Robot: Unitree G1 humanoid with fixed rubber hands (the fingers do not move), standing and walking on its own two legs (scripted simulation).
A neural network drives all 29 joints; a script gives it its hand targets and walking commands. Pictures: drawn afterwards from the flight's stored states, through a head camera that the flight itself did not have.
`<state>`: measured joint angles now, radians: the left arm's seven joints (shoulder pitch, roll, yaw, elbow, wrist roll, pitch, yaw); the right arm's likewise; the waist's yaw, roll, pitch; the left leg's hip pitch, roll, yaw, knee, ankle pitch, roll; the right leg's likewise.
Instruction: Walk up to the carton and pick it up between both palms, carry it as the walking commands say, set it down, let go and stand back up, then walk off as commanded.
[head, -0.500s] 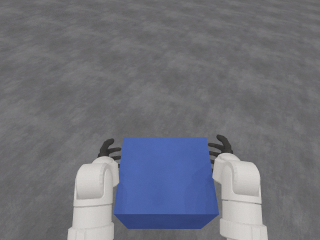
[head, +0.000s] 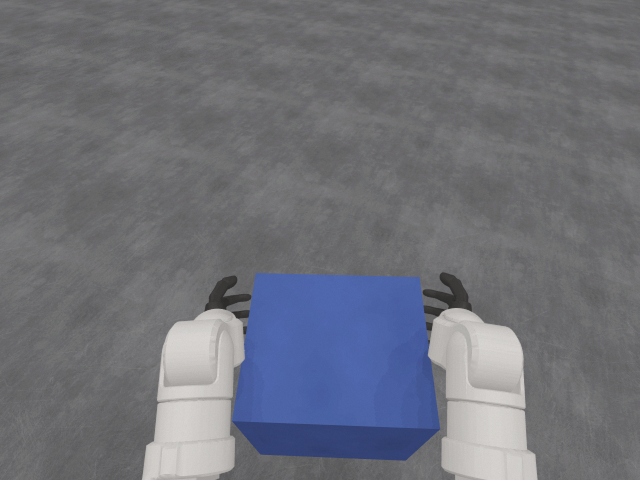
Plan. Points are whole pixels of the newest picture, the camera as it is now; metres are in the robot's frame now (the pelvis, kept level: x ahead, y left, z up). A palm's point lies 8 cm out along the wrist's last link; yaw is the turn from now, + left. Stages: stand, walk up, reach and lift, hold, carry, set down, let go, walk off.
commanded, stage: carry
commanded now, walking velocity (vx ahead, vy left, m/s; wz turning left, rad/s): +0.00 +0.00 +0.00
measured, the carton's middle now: (334, 371) +0.29 -0.01 -0.01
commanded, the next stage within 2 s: none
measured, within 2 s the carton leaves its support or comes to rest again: neither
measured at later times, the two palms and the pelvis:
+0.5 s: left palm (202, 328) +0.30 +0.15 +0.07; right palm (430, 322) +0.31 -0.13 +0.07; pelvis +0.01 +0.01 +0.00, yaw +1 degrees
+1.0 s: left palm (202, 315) +0.33 +0.16 +0.06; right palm (423, 312) +0.33 -0.13 +0.07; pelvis +0.04 +0.02 +0.01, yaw +1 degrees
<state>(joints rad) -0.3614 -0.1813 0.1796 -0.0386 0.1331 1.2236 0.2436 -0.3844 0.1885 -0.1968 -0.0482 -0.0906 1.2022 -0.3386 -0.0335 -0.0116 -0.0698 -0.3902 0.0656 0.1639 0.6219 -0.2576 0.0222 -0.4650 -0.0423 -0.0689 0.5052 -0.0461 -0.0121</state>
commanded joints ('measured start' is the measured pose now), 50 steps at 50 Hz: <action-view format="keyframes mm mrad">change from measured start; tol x16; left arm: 1 -694 -1046 -674 -197 -460 -72 -382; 13 -606 -1007 -561 50 -377 -99 -398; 29 -610 -1012 -670 -212 -439 -179 -381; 30 -554 -986 -558 8 -347 -188 -382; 38 -636 -1017 -685 -207 -446 -202 -389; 41 -529 -978 -588 -3 -345 -217 -388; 50 -588 -982 -606 -87 -368 -269 -391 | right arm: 1 -549 1024 683 -25 423 -15 530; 20 -551 981 666 -40 383 -103 519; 22 -515 943 546 157 287 -128 517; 29 -546 986 690 -109 408 -139 520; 30 -476 942 574 111 309 -147 518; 50 -483 931 615 10 304 -224 512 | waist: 1 24 -33 -420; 50 22 8 -365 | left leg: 1 74 58 -95 -107 -143 -18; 22 74 68 -117 -170 -92 -6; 31 197 113 -129 -121 247 -1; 50 139 95 -138 -184 17 -3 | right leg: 1 234 -144 166 -143 -286 -42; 19 187 -111 93 -117 -250 -2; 29 253 -102 54 -16 68 -11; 47 299 -128 64 -27 122 -4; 50 245 -109 49 -46 -68 9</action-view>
